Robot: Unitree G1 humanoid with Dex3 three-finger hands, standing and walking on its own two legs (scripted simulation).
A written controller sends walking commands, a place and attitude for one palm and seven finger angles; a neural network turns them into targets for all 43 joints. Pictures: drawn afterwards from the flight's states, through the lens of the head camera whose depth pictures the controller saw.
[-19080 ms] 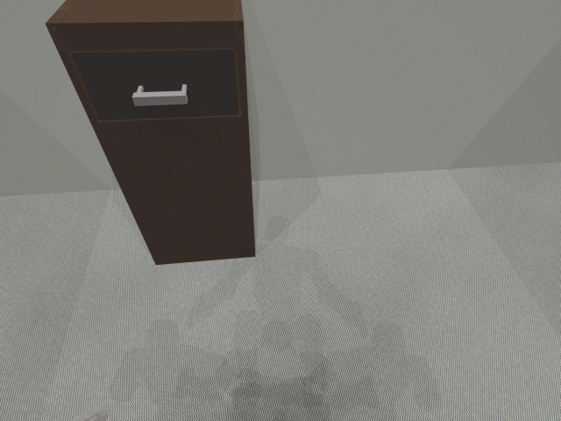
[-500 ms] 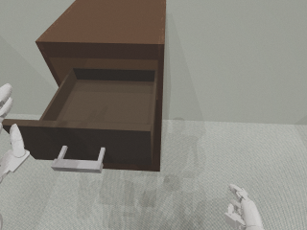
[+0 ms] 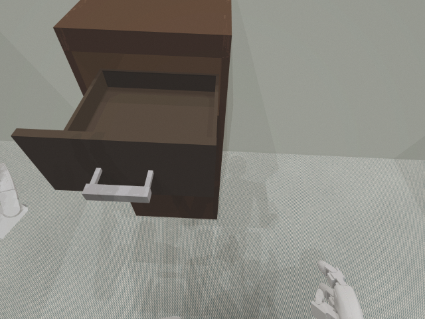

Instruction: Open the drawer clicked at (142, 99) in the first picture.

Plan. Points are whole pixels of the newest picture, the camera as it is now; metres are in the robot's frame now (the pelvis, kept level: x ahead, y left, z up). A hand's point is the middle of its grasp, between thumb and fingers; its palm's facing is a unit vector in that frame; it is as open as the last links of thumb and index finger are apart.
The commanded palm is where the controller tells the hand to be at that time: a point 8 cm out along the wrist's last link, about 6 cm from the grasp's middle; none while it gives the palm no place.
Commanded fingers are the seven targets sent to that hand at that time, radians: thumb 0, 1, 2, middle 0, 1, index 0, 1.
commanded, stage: step back with the hand held close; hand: left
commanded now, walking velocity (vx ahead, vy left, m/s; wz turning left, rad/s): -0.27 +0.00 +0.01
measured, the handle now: (120, 183) +0.35 +0.21 +0.04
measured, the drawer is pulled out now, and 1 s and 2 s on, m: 0.30 0.30 0.30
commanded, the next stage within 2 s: stop stepping back and stand still in 0.62 s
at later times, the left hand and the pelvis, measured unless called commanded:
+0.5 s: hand out of the picture +0.13 +0.24 +0.23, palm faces +0.50 -0.74 -0.46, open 7.4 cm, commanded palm +0.05 +0.28 +0.23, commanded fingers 0.00 0.90 0.90 -0.20 -0.30 -0.20 -0.30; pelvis -0.07 +0.00 -0.01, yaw +3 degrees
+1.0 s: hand out of the picture +0.04 +0.23 +0.22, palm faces +0.37 -0.79 -0.49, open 7.4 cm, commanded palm -0.03 +0.27 +0.23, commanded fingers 0.00 0.90 0.90 -0.20 -0.30 -0.20 -0.30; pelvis -0.16 -0.01 +0.01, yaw -1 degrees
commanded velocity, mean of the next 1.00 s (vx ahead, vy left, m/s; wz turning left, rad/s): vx -0.20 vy -0.01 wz -0.03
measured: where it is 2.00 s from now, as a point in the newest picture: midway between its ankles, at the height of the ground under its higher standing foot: outside the picture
